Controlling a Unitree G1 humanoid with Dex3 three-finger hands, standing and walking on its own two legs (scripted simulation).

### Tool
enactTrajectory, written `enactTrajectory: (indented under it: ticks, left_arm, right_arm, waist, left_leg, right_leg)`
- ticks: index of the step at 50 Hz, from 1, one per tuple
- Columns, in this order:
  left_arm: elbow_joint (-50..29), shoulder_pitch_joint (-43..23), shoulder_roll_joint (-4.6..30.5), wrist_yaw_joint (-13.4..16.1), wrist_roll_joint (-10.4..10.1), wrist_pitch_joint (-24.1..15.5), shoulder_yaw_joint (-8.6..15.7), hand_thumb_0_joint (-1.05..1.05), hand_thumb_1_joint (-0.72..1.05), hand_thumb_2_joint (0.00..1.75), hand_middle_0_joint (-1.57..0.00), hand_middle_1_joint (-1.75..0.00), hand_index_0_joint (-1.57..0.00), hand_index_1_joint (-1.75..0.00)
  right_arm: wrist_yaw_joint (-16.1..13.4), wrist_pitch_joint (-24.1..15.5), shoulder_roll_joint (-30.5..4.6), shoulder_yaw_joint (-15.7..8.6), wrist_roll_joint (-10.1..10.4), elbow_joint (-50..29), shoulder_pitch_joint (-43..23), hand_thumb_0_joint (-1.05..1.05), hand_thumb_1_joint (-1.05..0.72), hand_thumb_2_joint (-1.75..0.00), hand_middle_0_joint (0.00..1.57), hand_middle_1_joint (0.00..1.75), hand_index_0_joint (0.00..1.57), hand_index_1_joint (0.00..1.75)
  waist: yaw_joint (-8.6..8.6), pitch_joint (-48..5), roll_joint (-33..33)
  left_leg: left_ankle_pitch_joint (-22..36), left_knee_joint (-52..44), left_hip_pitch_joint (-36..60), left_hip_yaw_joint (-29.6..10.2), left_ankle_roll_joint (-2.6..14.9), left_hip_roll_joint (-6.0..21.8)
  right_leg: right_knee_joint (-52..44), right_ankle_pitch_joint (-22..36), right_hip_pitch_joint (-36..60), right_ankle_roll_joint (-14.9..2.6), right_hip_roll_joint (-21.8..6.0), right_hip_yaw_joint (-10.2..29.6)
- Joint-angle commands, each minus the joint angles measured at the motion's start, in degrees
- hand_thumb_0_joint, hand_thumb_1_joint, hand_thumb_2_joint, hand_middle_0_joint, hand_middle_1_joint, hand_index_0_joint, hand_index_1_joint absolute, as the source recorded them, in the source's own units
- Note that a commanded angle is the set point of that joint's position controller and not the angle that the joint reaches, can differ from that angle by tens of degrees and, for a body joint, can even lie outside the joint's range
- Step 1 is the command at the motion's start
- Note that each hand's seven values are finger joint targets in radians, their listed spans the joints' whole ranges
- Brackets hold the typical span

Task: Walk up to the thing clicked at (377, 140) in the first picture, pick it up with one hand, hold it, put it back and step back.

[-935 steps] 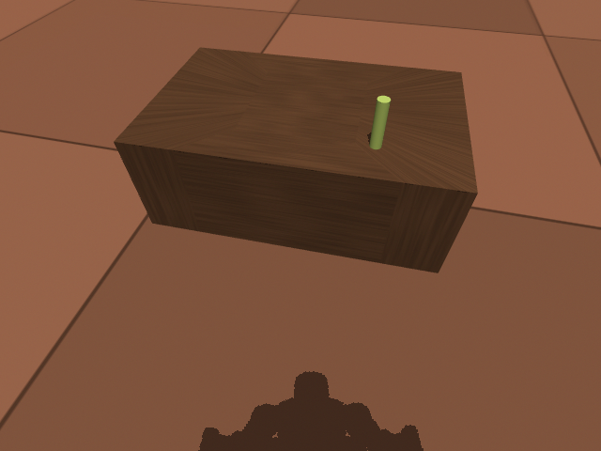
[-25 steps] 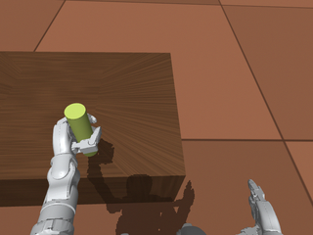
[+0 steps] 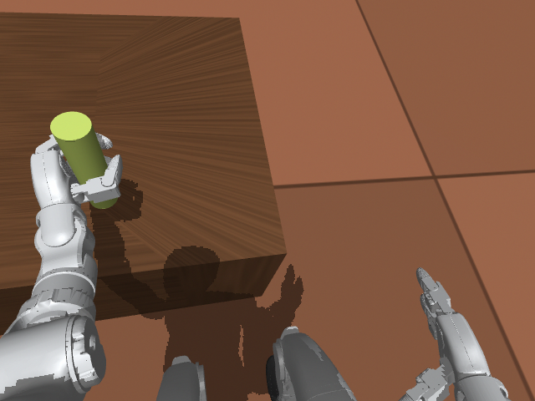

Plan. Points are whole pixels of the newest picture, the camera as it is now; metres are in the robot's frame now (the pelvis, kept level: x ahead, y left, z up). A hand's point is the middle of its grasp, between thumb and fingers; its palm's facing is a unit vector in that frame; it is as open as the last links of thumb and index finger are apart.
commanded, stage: crouch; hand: left
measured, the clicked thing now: (90, 167) +0.48 +0.19 +0.02
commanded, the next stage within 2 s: lower in 0.68 s
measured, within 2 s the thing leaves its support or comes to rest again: neither
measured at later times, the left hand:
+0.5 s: hand (105, 162) +0.51 +0.18 -0.03, palm faces +0.17 -0.99 +0.00, open 5.9 cm
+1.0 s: hand (111, 166) +0.53 +0.18 -0.06, palm faces +0.17 -0.99 -0.02, open 5.9 cm
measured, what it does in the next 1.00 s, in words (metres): lowers itself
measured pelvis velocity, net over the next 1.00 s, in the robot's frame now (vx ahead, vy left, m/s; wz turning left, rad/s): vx -0.01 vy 0.00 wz -0.03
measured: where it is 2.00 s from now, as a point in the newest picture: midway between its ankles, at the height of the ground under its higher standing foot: outside the picture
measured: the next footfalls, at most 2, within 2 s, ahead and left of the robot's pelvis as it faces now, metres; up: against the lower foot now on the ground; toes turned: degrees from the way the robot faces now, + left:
none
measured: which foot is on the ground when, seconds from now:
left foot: down 0.00-1.00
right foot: down 0.00-1.00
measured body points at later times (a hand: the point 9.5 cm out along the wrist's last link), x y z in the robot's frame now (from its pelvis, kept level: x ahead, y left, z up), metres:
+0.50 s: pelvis +0.00 +0.00 -0.03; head +0.16 +0.05 +0.39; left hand +0.50 +0.24 -0.03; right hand +0.16 -0.26 +0.00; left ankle +0.02 +0.12 -0.64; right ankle +0.06 -0.13 -0.64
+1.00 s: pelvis -0.01 +0.00 -0.05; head +0.17 +0.06 +0.36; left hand +0.51 +0.24 -0.06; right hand +0.15 -0.27 +0.00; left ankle +0.02 +0.12 -0.64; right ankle +0.06 -0.13 -0.64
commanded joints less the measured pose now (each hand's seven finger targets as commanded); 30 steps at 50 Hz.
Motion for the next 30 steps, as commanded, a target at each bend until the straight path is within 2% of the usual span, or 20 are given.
enactTrajectory:
  ticks: [1,2,3,4,5,8,9,10,11,12,15,16,17,18,20,22,23,24,27,30]
  left_arm:
    - [-12.89,-25.92,13.02,-0.36,-0.01,-5.51,1.4,0.0,0.53,1.29,-1.41,-1.45,-1.42,-1.44]
    - [-10.31,-25.13,12.82,-0.58,0.07,-5.29,1.31,0.0,0.54,1.29,-1.41,-1.45,-1.43,-1.44]
    - [-10.82,-25.33,14.12,-0.63,0.37,-5.35,1.79,0.0,0.57,1.3,-1.4,-1.44,-1.42,-1.44]
    - [-10.46,-25.13,14.56,-0.86,0.46,-5.32,2.04,0.0,0.56,1.3,-1.4,-1.44,-1.41,-1.43]
    - [-10.58,-25.51,15.18,-0.65,0.65,-5.28,2.28,0.0,0.57,1.29,-1.38,-1.42,-1.4,-1.42]
    - [-12.64,-28.53,15.53,-0.73,0.68,-5.57,2.24,0.0,0.57,1.29,-1.38,-1.42,-1.4,-1.42]
    - [-9.11,-26.47,15.09,-0.92,0.68,-5.15,2.14,0.0,0.58,1.3,-1.38,-1.42,-1.39,-1.42]
    - [-9.86,-25.93,16.16,-1.02,1.03,-5.06,2.68,0.0,0.58,1.29,-1.38,-1.42,-1.4,-1.42]
    - [-9.89,-26.7,16.39,-1.1,1.19,-4.97,2.74,0.0,0.55,1.29,-1.39,-1.42,-1.4,-1.42]
    - [-8.88,-26.58,15.16,-1.37,0.78,-4.83,2.29,0.0,0.53,1.29,-1.39,-1.42,-1.4,-1.42]
    - [-10.58,-28.93,17.6,-1.18,1.04,-4.95,3.36,0.0,0.53,1.3,-1.39,-1.43,-1.4,-1.43]
    - [-8.42,-27.11,18.44,-1.01,1.48,-4.73,4.08,0.0,0.51,1.3,-1.39,-1.43,-1.4,-1.43]
    - [-7.21,-26.22,17.54,-1.14,1.29,-4.51,3.94,0.0,0.52,1.3,-1.38,-1.42,-1.39,-1.42]
    - [-8.66,-27.53,17.11,-1.21,1.03,-4.59,3.7,0.0,0.51,1.29,-1.37,-1.41,-1.38,-1.41]
    - [-8.94,-28.51,17.9,-0.96,1.04,-4.65,4.0,0.0,0.5,1.29,-1.38,-1.42,-1.39,-1.42]
    - [-9.23,-29.91,19.2,-0.89,1.47,-4.91,4.12,0.0,0.48,1.29,-1.37,-1.42,-1.39,-1.42]
    - [-8.33,-29.09,19.56,-0.93,1.39,-4.9,4.64,0.0,0.5,1.31,-1.38,-1.43,-1.39,-1.43]
    - [-5.78,-27.91,18.27,-1.26,1.49,-4.59,3.98,0.0,0.49,1.31,-1.38,-1.43,-1.39,-1.43]
    - [-8.91,-31.23,21.57,-0.81,1.66,-5.12,5.25,0.0,0.47,1.3,-1.38,-1.43,-1.39,-1.43]
    - [-6.02,-30.27,20.66,-0.72,2.11,-4.8,4.73,0.0,0.49,1.31,-1.36,-1.42,-1.37,-1.42]
  right_arm:
    - [-0.83,-3.03,-8.43,-5.02,-0.17,-11.68,2.55,0.0,0.54,-0.05,0.05,0.05,0.05,0.05]
    - [-0.87,-3.05,-8.47,-5.27,-0.11,-11.3,2.61,0.0,0.54,-0.05,0.05,0.05,0.05,0.05]
    - [-0.9,-3.03,-9.23,-6.16,-0.1,-12.38,2.22,0.0,0.54,-0.05,0.05,0.05,0.05,0.05]
    - [-0.81,-3.03,-9.73,-6.03,-0.27,-13.77,2.64,0.0,0.53,-0.05,0.05,0.05,0.05,0.05]
    - [-0.82,-2.82,-9.74,-5.98,-0.25,-13.4,2.86,0.0,0.54,-0.05,0.05,0.05,0.05,0.05]
    - [-0.62,-2.54,-9.72,-6.14,-0.38,-13.55,3.39,0.0,0.53,-0.05,0.05,0.05,0.05,0.05]
    - [-0.61,-2.46,-10.12,-6.38,-0.31,-14.1,3.24,0.0,0.53,-0.05,0.05,0.05,0.05,0.05]
    - [-0.61,-2.52,-10.16,-6.44,-0.28,-13.67,3.89,0.0,0.53,-0.05,0.05,0.05,0.05,0.05]
    - [-0.48,-2.36,-9.49,-5.79,-0.29,-12.95,3.89,0.0,0.53,-0.06,0.05,0.05,0.05,0.05]
    - [-0.4,-2.38,-9.31,-5.48,-0.22,-13.47,2.97,0.0,0.53,-0.05,0.05,0.05,0.05,0.05]
    - [-0.48,-2.26,-10.28,-6.4,-0.12,-16.37,3.17,0.0,0.54,-0.05,0.05,0.05,0.05,0.05]
    - [-0.47,-1.96,-10.47,-6.8,-0.36,-14.33,4.92,0.0,0.53,-0.06,0.05,0.05,0.05,0.05]
    - [-0.37,-1.85,-9.73,-6.02,-0.28,-13.72,4.58,0.0,0.53,-0.05,0.05,0.05,0.05,0.05]
    - [-0.4,-2.24,-9.98,-6.3,-0.14,-15.25,3.21,0.0,0.53,-0.05,0.05,0.05,0.05,0.05]
    - [-0.47,-2.19,-10.67,-6.59,-0.19,-16.99,3.55,0.0,0.54,-0.05,0.05,0.05,0.05,0.05]
    - [-0.5,-2.15,-10.36,-6.34,-0.15,-16.22,3.54,0.0,0.54,-0.05,0.05,0.05,0.05,0.05]
    - [-0.53,-2.16,-10.85,-6.94,-0.16,-16.52,3.1,0.0,0.53,-0.05,0.05,0.05,0.05,0.05]
    - [-0.47,-2.1,-10.75,-6.74,-0.14,-16.55,3.11,0.0,0.53,-0.06,0.05,0.05,0.05,0.05]
    - [-0.52,-2.28,-10.59,-6.26,-0.23,-17.29,2.91,0.0,0.54,-0.05,0.05,0.05,0.05,0.05]
    - [-0.49,-2.08,-11.19,-7.09,-0.31,-18.35,2.31,0.0,0.53,-0.06,0.05,0.05,0.05,0.05]
  waist:
    - [-0.23,-30.02,10.05]
    - [-0.57,-29.48,10.35]
    - [-0.98,-30.8,9.65]
    - [-1.28,-32.79,10.42]
    - [-0.76,-31.78,10.41]
    - [-1.44,-33.29,13.88]
    - [-2.0,-32.76,12.72]
    - [-1.97,-33.4,12.67]
    - [-1.93,-32.54,13.07]
    - [-2.34,-31.94,13.27]
    - [-2.99,-33.09,13.11]
    - [-3.16,-33.22,13.41]
    - [-3.21,-32.12,13.07]
    - [-3.37,-32.82,13.01]
    - [-3.86,-34.85,13.47]
    - [-3.72,-32.73,14.43]
    - [-3.96,-33.9,14.49]
    - [-4.45,-33.01,14.07]
    - [-4.06,-34.89,14.91]
    - [-5.18,-34.05,15.6]
  left_leg:
    - [16.45,-7.29,12.79,-0.92,-0.57,-1.46]
    - [17.12,-6.84,12.59,-1.1,-0.66,-1.34]
    - [16.41,-6.08,11.37,-0.79,-0.27,-1.55]
    - [17.89,-5.52,11.34,-0.83,-0.34,-1.55]
    - [17.97,-5.46,11.41,-0.93,-0.44,-1.56]
    - [20.69,-4.46,13.51,-1.44,-0.92,-1.09]
    - [20.71,-4.13,12.53,-1.57,-0.84,-1.05]
    - [21.65,-3.63,12.08,-1.46,-0.7,-1.03]
    - [21.57,-3.41,11.15,-1.42,-0.65,-1.12]
    - [21.69,-3.19,11.42,-1.63,-0.68,-0.98]
    - [19.04,-3.25,10.59,-1.68,-0.61,-0.91]
    - [19.84,-2.42,9.72,-1.35,-0.38,-1.08]
    - [19.79,-2.1,8.68,-1.41,-0.31,-1.03]
    - [19.36,-1.95,9.64,-1.49,-0.23,-0.97]
    - [20.72,-1.5,10.17,-1.59,-0.27,-0.87]
    - [19.34,-1.89,9.64,-1.96,-0.57,-0.76]
    - [19.46,-1.42,9.38,-1.81,-0.44,-0.73]
    - [19.67,-1.35,9.37,-2.02,-0.47,-0.58]
    - [19.6,-0.73,8.83,-1.78,-0.35,-0.84]
    - [18.72,-0.38,8.46,-1.98,-0.36,-0.61]
  right_leg:
    - [-4.17,13.33,16.65,-2.23,1.92,0.19]
    - [-3.54,13.54,15.46,-2.35,2.05,-0.05]
    - [-3.66,13.87,16.74,-2.01,1.73,0.69]
    - [-2.99,15.42,17.82,-2.11,1.62,0.85]
    - [-2.59,15.15,16.86,-2.15,1.9,0.37]
    - [-1.11,15.63,13.43,-2.59,2.21,-0.29]
    - [-0.98,15.85,13.89,-2.56,2.22,-0.36]
    - [-0.64,17.35,14.55,-2.49,2.1,-0.08]
    - [-0.3,17.35,13.91,-2.53,2.09,0.01]
    - [-0.11,16.89,12.47,-2.6,2.22,-0.12]
    - [-0.1,14.84,12.61,-2.48,2.36,-0.25]
    - [0.0,16.22,13.49,-2.33,2.06,0.27]
    - [0.22,16.19,12.73,-2.33,2.08,0.41]
    - [0.18,15.44,11.75,-2.37,2.2,0.37]
    - [0.56,16.56,12.49,-2.35,2.32,0.13]
    - [0.99,14.54,10.23,-2.57,2.52,-0.23]
    - [1.07,14.83,10.73,-2.49,2.39,0.06]
    - [1.17,14.7,9.8,-2.56,2.49,-0.12]
    - [1.67,15.32,10.99,-2.44,2.46,0.12]
    - [1.63,13.92,8.92,-2.51,2.53,0.04]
